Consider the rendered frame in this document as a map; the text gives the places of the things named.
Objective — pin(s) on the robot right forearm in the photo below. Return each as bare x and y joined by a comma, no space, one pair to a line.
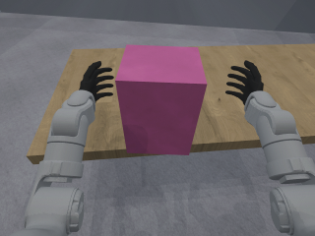
287,160

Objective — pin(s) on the carton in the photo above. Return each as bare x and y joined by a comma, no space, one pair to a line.
160,92

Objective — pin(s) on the robot left forearm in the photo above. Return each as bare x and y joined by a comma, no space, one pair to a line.
66,142

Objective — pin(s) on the robot left hand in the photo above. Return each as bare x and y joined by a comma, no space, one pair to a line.
91,79

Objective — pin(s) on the robot right hand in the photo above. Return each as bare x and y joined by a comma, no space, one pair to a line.
253,81

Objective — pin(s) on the right robot upper arm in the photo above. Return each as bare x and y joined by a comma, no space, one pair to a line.
293,209

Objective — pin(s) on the table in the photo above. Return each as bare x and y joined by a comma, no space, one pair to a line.
287,72

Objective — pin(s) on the left robot upper arm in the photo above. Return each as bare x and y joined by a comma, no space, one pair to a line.
54,211

